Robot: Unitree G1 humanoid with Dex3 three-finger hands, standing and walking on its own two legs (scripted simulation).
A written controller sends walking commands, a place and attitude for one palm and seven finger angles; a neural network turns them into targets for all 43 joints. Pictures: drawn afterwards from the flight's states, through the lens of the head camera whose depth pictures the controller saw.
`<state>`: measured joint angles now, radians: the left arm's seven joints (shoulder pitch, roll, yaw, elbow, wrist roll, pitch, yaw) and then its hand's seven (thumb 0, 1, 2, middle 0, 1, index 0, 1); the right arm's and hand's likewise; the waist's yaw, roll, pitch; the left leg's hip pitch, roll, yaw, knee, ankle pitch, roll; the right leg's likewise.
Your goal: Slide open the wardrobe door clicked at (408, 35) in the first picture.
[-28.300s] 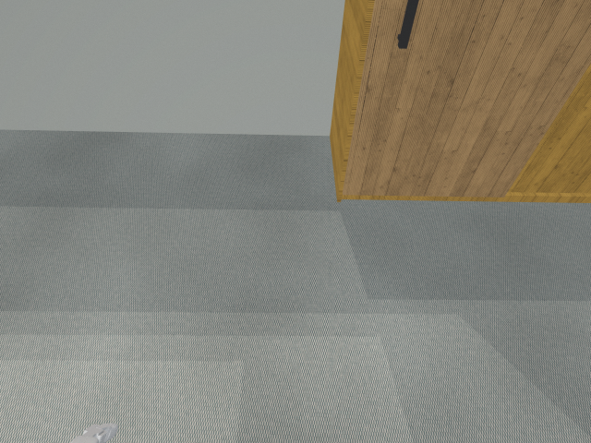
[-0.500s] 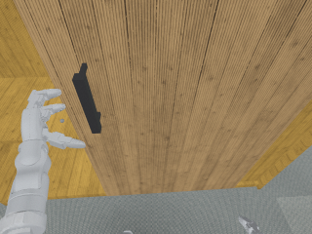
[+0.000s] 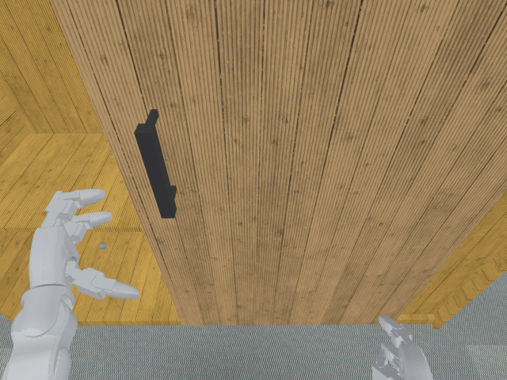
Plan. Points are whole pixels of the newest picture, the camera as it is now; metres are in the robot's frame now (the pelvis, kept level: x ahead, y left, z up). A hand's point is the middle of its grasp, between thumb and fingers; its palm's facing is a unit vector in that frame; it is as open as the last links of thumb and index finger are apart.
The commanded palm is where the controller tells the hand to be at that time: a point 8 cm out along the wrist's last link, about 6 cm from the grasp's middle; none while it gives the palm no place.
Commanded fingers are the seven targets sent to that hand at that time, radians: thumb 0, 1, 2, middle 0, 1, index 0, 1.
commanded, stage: slip the hand off the handle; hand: left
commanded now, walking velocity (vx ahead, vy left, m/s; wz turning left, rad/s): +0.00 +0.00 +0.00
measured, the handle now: (161, 167) +0.42 +0.21 +0.12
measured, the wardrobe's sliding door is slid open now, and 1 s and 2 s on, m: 0.59 0.59 0.59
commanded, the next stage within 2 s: draw the hand back to the body in 0.08 s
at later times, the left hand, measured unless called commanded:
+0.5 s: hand (77, 262) +0.22 +0.26 +0.14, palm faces +0.15 -0.99 -0.04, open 14.7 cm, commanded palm +0.18 +0.29 +0.14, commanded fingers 0.00 -0.55 0.20 -0.25 -1.15 -0.25 -1.15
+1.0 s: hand (50, 270) +0.19 +0.27 +0.16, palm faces +0.41 -0.85 -0.32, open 12.8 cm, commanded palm +0.15 +0.30 +0.17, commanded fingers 0.00 0.21 0.57 -0.22 -0.70 -0.22 -0.70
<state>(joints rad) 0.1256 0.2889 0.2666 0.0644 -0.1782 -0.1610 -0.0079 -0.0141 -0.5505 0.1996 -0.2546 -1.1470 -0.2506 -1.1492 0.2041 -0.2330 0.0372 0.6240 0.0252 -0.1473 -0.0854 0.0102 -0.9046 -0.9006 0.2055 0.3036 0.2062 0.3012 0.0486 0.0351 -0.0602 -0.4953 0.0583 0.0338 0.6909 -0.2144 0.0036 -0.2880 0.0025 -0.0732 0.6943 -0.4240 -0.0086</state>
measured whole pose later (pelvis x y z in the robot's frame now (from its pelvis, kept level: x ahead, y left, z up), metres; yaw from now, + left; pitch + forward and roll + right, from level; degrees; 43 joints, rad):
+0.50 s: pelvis +0.01 +0.00 +0.01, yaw +0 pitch -1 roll -1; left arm 0.29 0.35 0.38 -0.08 -0.40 -0.04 -0.30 -0.01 -0.55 0.20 -0.25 -1.15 -0.25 -1.15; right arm 0.26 -0.26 0.05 0.61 0.06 -0.27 -0.11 0.01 -0.90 -0.90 0.21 0.30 0.21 0.30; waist 0.05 0.05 -0.08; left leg -0.43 0.06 0.03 0.65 -0.21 0.00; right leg -0.22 0.01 -0.08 0.64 -0.41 -0.01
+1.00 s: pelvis +0.01 +0.01 +0.02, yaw +0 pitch -6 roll -1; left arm 0.44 0.34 0.26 -0.34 -0.09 -0.08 0.09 -0.01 -0.13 0.40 -0.24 -0.90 -0.24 -0.90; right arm 0.20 -0.22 0.07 0.65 -0.01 -0.19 -0.10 0.01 -0.90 -0.90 0.21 0.30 0.21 0.30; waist 0.09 0.05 0.02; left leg -0.25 0.03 0.05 0.49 -0.14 0.02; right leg -0.04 -0.01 -0.06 0.46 -0.32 0.01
